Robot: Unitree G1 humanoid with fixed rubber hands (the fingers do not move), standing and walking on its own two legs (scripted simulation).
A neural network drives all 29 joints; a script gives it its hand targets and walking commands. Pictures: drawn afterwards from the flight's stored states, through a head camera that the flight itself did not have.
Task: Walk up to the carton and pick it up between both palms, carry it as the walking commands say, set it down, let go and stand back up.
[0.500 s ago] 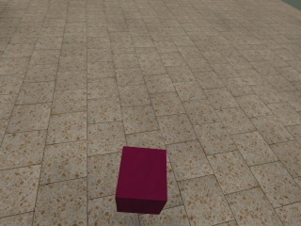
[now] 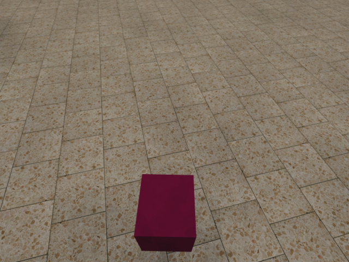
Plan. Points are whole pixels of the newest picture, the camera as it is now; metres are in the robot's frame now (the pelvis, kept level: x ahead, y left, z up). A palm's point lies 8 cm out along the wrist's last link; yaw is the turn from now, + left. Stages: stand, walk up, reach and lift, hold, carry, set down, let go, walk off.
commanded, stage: walk up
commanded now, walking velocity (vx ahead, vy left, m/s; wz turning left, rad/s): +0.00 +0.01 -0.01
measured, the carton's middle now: (167, 213) +0.43 +0.02 -0.63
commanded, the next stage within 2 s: stand in 0.90 s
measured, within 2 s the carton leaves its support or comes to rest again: neither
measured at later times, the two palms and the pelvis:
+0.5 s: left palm out of the picture -0.05 +0.30 -0.15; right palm out of the picture +0.04 -0.18 -0.15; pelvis +0.00 +0.05 -0.01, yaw +0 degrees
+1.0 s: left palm out of the picture +0.00 +0.29 -0.14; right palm out of the picture -0.01 -0.16 -0.15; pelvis +0.01 +0.06 +0.00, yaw +0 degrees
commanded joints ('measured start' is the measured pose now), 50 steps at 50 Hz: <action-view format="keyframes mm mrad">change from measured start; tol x32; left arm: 1 45 77 15 -23 -2 -5 1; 50 142 115 30 58 -7 9 -7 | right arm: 1 49 -55 1 -9 1 -6 -1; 50 70 -67 -4 19 9 -9 -3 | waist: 1 4 31 27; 18 -7 -318 9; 25 12 237 22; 50 20 12 39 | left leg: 1 -22 75 -56 -37 213 27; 9 -103 35 -21 35 188 -1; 14 -405 39 -117 720 -189 -37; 23 85 302 -309 -57 432 37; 25 -137 271 -322 -143 103 114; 50 -59 57 -74 -44 151 35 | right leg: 1 -15 -135 120 -54 356 4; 12 40 -531 456 -54 689 -207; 24 -171 -48 46 217 -272 36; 30 20 -79 48 -18 151 45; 50 -15 -114 80 -69 151 41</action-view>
